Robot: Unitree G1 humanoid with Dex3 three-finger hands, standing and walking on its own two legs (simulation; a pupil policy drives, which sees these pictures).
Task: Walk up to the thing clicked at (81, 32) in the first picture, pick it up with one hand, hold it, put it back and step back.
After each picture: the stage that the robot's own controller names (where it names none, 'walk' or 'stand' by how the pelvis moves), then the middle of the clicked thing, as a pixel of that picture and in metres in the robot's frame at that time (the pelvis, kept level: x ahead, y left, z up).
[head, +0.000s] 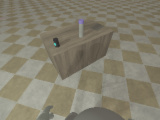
stand; (81, 28) +1.15 +0.18 -0.05
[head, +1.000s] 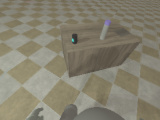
rise first; (104, 30) +1.06 -0.12 -0.02
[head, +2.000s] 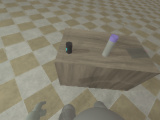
sink last; (109, 46) +0.71 -0.16 -0.01
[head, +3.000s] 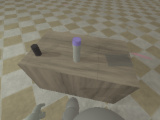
rise first; (76, 51) +0.56 +0.17 +0.01
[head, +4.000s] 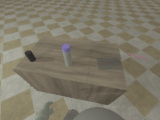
stand; (67, 56) +0.55 +0.24 -0.05
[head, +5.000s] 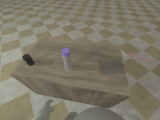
stand; (67, 60) +0.50 +0.23 -0.05
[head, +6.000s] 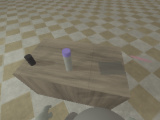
stand; (68, 60) +0.50 +0.23 -0.05
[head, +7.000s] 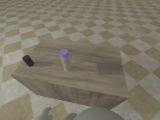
stand; (65, 61) +0.49 +0.25 -0.05
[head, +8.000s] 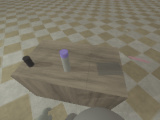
stand; (65, 61) +0.50 +0.25 -0.05
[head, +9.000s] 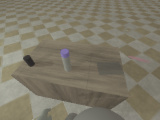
rise first; (66, 61) +0.50 +0.24 -0.05
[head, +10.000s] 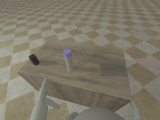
rise first; (69, 61) +0.50 +0.25 -0.04
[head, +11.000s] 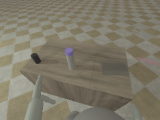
go down; (70, 59) +0.51 +0.24 -0.04
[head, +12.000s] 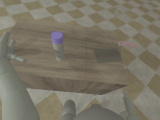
go down; (59, 48) +0.51 +0.22 +0.02
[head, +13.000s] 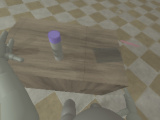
approach; (57, 48) +0.51 +0.23 +0.03
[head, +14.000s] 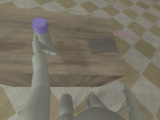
close in; (45, 39) +0.53 +0.25 +0.06
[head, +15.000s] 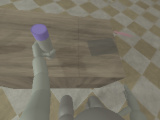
lift; (46, 45) +0.49 +0.24 +0.06
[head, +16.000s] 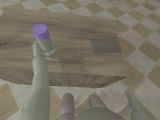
lift; (46, 45) +0.48 +0.25 +0.07
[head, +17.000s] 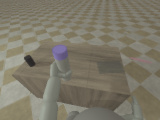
lift; (63, 65) +0.31 +0.18 +0.16
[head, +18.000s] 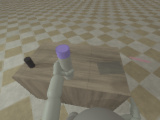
hold; (66, 64) +0.33 +0.17 +0.15
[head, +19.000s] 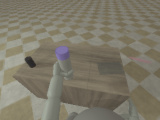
hold; (65, 65) +0.33 +0.18 +0.13
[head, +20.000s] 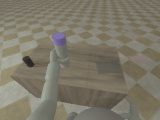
crouch; (62, 52) +0.40 +0.20 +0.17
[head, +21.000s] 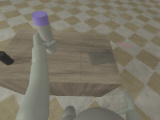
lower; (47, 36) +0.51 +0.25 +0.17
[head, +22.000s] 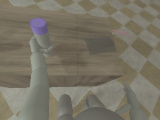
lower; (44, 41) +0.51 +0.24 +0.06
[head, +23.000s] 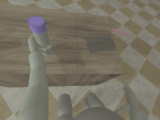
lower; (43, 40) +0.52 +0.24 +0.07
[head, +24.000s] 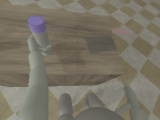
lower; (42, 39) +0.52 +0.25 +0.07
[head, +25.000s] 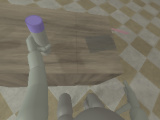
lower; (41, 39) +0.52 +0.25 +0.07
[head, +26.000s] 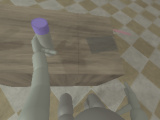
open; (45, 41) +0.51 +0.23 +0.07
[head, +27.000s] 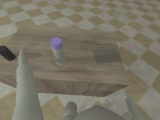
sink last; (59, 53) +0.48 +0.22 +0.02
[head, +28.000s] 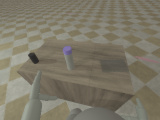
stand; (69, 59) +0.51 +0.24 +0.00
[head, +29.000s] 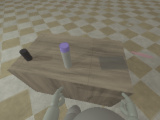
stand; (66, 56) +0.49 +0.23 +0.01
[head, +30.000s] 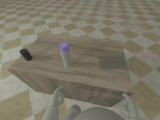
stand; (66, 56) +0.50 +0.24 +0.02
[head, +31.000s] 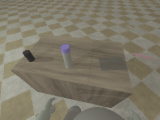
stand; (67, 57) +0.50 +0.23 +0.00
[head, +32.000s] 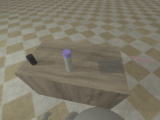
walk; (68, 61) +0.50 +0.23 -0.05
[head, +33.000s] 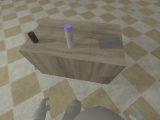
walk; (69, 37) +0.69 +0.25 -0.02
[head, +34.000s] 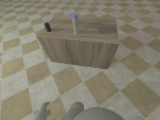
walk; (75, 24) +1.03 +0.27 -0.03
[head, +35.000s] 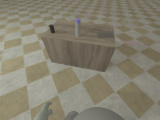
stand; (77, 28) +1.12 +0.24 -0.04
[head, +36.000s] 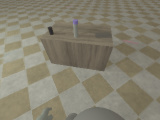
stand; (75, 29) +1.14 +0.27 -0.05
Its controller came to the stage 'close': yes
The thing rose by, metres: 0.22
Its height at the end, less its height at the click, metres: +0.00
